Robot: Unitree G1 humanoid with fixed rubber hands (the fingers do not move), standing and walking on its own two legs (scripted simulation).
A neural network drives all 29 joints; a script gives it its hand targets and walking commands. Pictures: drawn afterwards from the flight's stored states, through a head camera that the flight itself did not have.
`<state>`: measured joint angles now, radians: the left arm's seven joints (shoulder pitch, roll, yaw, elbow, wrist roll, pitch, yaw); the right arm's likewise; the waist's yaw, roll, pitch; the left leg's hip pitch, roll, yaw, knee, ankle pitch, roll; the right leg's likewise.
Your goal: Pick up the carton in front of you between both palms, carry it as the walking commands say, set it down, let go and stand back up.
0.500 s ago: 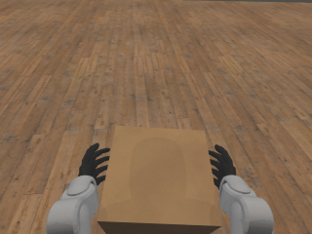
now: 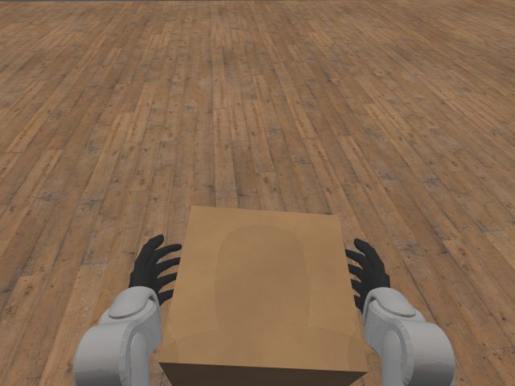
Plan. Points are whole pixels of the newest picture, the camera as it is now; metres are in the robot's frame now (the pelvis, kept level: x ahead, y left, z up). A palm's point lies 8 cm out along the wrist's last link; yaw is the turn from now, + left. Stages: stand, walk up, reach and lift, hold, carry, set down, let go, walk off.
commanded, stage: carry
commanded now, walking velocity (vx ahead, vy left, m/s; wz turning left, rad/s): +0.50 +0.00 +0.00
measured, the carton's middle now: (257, 314) +0.24 +0.00 +0.02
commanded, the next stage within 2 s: none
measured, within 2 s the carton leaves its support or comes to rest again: neither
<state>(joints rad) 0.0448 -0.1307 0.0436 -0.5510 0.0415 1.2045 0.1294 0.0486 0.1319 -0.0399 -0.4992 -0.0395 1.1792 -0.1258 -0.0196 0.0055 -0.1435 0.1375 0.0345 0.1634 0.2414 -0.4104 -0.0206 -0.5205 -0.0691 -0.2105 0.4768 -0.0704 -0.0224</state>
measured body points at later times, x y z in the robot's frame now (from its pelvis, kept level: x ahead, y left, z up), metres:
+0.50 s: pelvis +0.31 -0.02 +0.01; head +0.28 -0.03 +0.46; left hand +0.55 +0.13 +0.12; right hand +0.54 -0.18 +0.11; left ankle +0.46 +0.11 -0.70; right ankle +0.17 -0.10 -0.73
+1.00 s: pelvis +0.63 -0.01 +0.01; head +0.62 +0.00 +0.46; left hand +0.88 +0.14 +0.11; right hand +0.87 -0.17 +0.11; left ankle +0.49 +0.09 -0.73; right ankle +0.79 -0.16 -0.69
